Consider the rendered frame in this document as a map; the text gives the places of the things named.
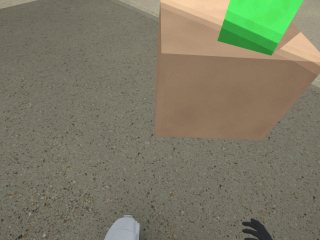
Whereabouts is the carton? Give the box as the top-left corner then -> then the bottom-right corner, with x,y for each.
217,0 -> 303,56

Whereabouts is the right robot hand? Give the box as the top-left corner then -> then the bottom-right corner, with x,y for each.
242,218 -> 273,240

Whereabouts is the robot left thigh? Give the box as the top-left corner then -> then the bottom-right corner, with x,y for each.
104,217 -> 140,240

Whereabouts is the pedestal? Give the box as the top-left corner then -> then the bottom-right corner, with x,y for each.
154,0 -> 320,140

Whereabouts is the left robot shin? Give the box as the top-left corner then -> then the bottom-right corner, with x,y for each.
124,215 -> 134,219

